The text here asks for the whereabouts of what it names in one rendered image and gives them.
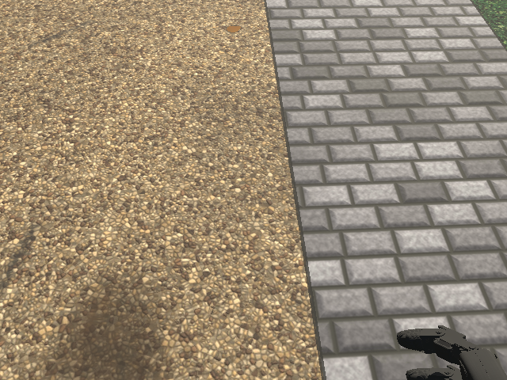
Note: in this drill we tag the right robot hand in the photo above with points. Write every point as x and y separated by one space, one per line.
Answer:
474 362

